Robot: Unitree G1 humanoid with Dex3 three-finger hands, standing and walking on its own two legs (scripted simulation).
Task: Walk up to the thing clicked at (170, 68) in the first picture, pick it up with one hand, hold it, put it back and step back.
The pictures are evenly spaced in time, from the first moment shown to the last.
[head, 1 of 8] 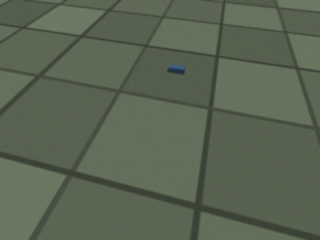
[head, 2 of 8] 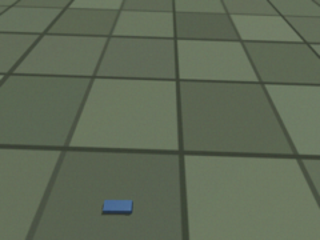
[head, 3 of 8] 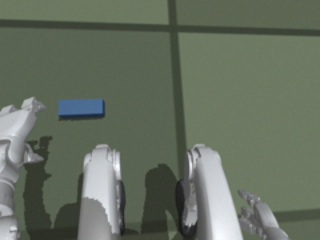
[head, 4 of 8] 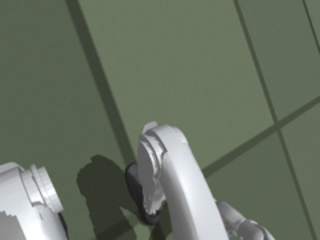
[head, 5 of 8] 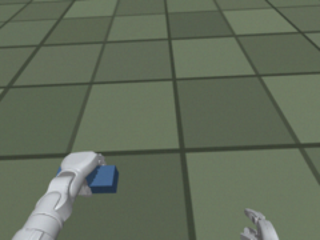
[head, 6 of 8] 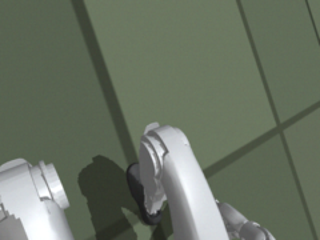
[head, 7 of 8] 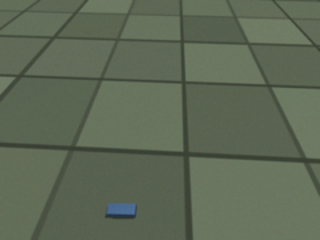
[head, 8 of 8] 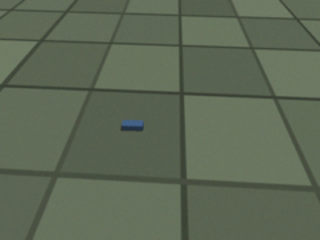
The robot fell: no
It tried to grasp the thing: yes
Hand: left
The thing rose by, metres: 0.69
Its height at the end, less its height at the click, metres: +0.00
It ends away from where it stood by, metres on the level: 0.02
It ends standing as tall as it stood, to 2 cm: yes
